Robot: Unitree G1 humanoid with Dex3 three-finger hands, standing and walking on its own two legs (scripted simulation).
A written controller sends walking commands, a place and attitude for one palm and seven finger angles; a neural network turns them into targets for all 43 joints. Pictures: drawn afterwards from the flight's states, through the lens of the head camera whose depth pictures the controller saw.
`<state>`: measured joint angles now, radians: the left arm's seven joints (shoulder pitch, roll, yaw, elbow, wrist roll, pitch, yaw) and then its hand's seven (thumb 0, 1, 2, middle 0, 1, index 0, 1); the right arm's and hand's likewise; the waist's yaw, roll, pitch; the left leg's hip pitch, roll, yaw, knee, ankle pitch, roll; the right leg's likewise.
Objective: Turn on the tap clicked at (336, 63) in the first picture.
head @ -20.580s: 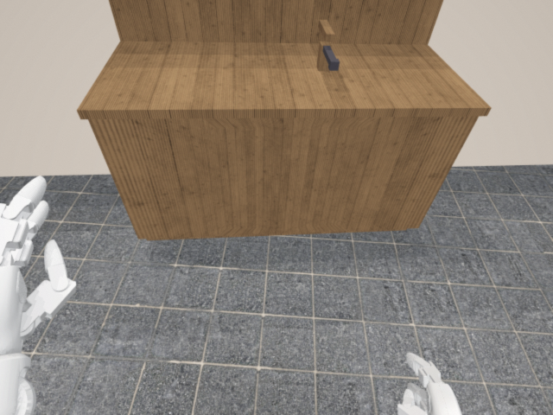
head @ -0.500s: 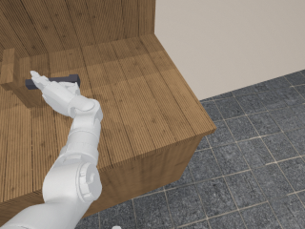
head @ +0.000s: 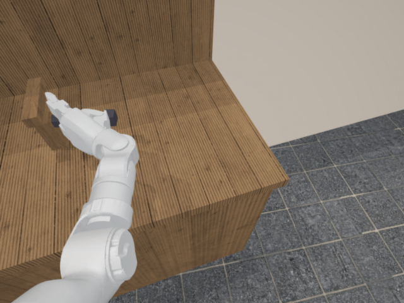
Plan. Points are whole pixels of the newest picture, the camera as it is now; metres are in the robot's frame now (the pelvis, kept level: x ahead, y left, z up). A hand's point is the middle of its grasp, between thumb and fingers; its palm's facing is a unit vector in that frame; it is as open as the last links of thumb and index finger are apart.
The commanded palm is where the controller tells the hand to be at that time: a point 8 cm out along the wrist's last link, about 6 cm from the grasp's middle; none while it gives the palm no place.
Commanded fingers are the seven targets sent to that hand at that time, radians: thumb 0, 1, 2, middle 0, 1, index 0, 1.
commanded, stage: lift the hand up off the lever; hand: left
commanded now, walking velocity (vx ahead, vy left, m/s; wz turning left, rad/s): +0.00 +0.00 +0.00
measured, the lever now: (110, 117) +0.52 +0.20 +0.07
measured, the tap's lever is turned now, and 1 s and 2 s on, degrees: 77 77 77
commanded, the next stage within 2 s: draw the hand back beside the body in 0.96 s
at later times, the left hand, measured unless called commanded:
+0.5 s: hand (106, 113) +0.46 +0.18 +0.13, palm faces +0.79 -0.60 -0.10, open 7.8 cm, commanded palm +0.40 +0.19 +0.14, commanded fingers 0.00 0.90 0.90 -0.15 -0.15 -0.15 -0.15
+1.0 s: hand (97, 112) +0.45 +0.19 +0.14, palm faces +0.80 -0.59 -0.10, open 7.8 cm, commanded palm +0.39 +0.20 +0.14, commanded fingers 0.00 0.90 0.90 -0.15 -0.15 -0.15 -0.15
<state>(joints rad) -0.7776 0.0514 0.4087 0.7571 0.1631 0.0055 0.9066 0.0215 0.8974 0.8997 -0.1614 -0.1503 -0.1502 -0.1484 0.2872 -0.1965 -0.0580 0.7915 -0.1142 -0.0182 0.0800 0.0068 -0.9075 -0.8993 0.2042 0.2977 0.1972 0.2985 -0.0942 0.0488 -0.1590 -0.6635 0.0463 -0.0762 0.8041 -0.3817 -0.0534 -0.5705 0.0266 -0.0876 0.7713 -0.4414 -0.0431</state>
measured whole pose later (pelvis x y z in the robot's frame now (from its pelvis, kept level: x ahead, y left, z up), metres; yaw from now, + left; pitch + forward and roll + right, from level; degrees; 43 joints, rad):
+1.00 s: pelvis -0.01 +0.00 +0.01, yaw +0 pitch +11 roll -1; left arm -0.80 0.05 0.38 0.75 0.13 0.11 0.89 0.02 0.90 0.90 -0.15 -0.15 -0.15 -0.15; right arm 0.26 -0.21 -0.05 0.79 -0.09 -0.01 0.05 0.01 -0.91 -0.90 0.20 0.30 0.20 0.30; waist -0.07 0.04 -0.14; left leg -0.58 0.04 -0.08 0.72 -0.33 -0.05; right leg -0.49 0.02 -0.09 0.69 -0.40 -0.04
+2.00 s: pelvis -0.01 +0.02 +0.04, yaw -1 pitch -5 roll +0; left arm 0.20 0.30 0.17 -0.21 -0.06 -0.10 0.09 0.02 0.89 0.90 -0.20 -0.26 -0.19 -0.26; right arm 0.18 -0.21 0.04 0.64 0.00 -0.05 -0.06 0.01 -0.90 -0.90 0.21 0.30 0.20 0.30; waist 0.07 0.06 0.03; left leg -0.13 0.03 -0.02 0.43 -0.22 -0.02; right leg -0.05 0.01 -0.04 0.39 -0.26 -0.01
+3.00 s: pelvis -0.04 +0.04 +0.03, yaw -3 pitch +0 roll -1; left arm 0.49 0.36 0.30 -0.48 -0.07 -0.13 0.09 0.02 0.89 0.90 -0.21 -0.30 -0.21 -0.30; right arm 0.17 -0.23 0.01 0.56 0.01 -0.03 -0.09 0.01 -0.90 -0.90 0.21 0.30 0.20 0.30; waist 0.02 0.04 0.04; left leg -0.31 0.02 0.01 0.50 -0.21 0.01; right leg -0.24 -0.01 -0.01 0.47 -0.24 0.02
